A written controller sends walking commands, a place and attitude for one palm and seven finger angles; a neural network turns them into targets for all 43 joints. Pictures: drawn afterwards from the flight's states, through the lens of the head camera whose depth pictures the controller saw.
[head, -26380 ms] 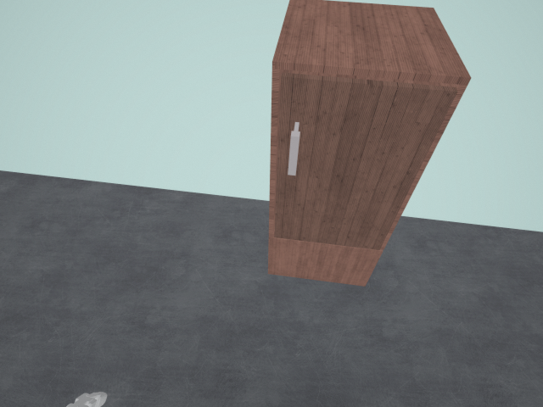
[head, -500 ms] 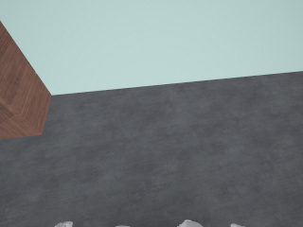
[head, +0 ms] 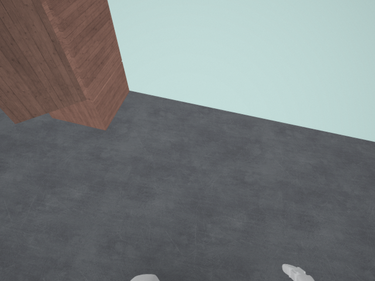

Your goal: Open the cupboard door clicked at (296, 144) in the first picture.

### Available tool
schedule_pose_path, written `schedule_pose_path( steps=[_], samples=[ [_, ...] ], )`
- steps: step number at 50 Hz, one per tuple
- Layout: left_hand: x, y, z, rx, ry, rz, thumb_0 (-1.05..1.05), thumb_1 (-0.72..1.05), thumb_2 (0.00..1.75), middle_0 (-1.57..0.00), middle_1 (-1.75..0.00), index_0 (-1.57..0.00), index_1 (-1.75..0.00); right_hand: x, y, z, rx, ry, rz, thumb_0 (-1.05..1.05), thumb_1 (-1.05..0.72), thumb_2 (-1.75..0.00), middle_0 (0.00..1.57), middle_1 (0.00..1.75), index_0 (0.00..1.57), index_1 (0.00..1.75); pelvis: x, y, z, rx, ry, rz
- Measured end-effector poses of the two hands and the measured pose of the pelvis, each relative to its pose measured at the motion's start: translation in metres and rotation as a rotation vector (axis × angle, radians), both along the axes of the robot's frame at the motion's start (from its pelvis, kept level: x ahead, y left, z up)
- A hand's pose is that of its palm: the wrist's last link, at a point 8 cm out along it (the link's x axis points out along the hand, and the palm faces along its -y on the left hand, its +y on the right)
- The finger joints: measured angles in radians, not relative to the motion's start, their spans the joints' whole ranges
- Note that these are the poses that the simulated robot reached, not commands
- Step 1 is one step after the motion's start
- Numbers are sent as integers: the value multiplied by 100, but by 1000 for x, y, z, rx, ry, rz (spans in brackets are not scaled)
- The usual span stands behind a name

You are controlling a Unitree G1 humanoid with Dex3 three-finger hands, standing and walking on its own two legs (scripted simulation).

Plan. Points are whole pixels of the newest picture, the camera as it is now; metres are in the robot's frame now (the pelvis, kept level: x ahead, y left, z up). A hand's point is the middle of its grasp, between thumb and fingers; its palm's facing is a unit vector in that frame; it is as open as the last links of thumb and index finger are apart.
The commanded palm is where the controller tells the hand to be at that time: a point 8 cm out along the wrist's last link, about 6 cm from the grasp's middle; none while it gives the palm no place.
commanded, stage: turn to face it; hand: left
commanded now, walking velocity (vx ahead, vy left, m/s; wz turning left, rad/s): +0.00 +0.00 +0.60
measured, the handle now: out of the picture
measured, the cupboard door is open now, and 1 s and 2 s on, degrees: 45 45 45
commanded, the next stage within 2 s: take the last steps up to it in 0.82 s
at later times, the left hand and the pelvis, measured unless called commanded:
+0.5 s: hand out of the picture +0.09 +0.18 -0.13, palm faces +0.26 -0.92 -0.30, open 7.4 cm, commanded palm none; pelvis +0.03 -0.05 +0.00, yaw +16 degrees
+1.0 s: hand out of the picture -0.07 +0.15 -0.17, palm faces +0.56 -0.79 -0.25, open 7.4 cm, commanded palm none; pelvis +0.04 -0.03 +0.00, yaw +30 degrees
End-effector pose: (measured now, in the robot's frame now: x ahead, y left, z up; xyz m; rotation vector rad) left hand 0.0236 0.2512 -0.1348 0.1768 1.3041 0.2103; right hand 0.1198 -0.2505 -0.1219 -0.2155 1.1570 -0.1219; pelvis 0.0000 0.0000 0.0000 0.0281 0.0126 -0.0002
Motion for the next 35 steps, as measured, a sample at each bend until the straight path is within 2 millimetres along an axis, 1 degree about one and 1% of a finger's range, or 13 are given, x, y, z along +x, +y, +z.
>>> schedule_pose_path(
  steps=[2,4,6,10,13,16,19,21,22,24,28,32,35],
  samples=[
    [-10,12,-10,-1,31,32,0,91,90,-20,-30,-20,-30,16,8,0,-16,-43,36,0,-91,-90,19,30,19,30,1,6,-7,-2,2,23],
    [-13,21,-11,9,54,55,0,91,90,-20,-30,-20,-30,22,14,4,-27,-58,62,0,-91,-90,19,30,20,30,2,8,-6,-7,3,40],
    [-8,25,-7,13,46,75,0,91,90,-20,-30,-20,-30,23,18,8,-38,-48,80,0,-91,-90,20,30,20,30,3,9,-1,-15,7,62],
    [10,27,7,18,-22,93,0,91,90,-20,-30,-20,-30,18,19,11,-40,0,106,0,-91,-90,20,30,20,30,7,7,8,-26,16,98],
    [25,23,16,28,-71,98,0,91,90,-20,-30,-20,-30,13,15,9,-30,33,115,0,-90,-89,20,30,20,30,10,1,11,-32,21,126],
    [40,13,22,39,-113,102,0,91,90,-20,-30,-20,-30,8,6,3,-17,68,120,0,-90,-89,20,30,20,30,13,-9,11,-32,23,157],
    [53,-1,26,55,-156,108,0,91,90,-20,-30,-20,-30,6,-7,-8,-1,100,125,0,-90,-89,20,30,20,30,18,-24,8,-24,25,193],
    [57,-11,27,75,-189,116,0,91,90,-20,-30,-20,-30,9,-18,-19,12,115,131,0,-90,-89,20,30,20,30,21,-35,1,-12,28,219],
    [56,-16,29,83,-196,121,0,91,90,-20,-30,-20,-30,12,-23,-23,15,123,134,0,-90,-89,20,30,20,30,22,-39,0,-15,22,231],
    [50,-28,33,87,-196,142,0,91,90,-20,-30,-20,-30,19,-29,-25,16,139,153,0,-90,-90,20,30,20,30,24,-44,3,-7,10,264],
    [29,-47,38,75,-157,207,0,90,90,-20,-30,-20,-30,38,-34,-19,22,147,199,0,-91,-90,20,30,20,30,30,-52,11,12,1,321],
    [4,-62,35,51,-118,286,0,90,90,-20,-30,-20,-30,62,-27,-11,22,141,267,0,-91,-90,19,30,19,30,36,-58,15,26,2,379],
    [-21,-68,30,40,-88,356,0,91,90,-20,-30,-21,-30,83,-14,-8,15,130,331,0,-91,-90,19,30,19,30,39,-58,15,25,1,417]
  ],
)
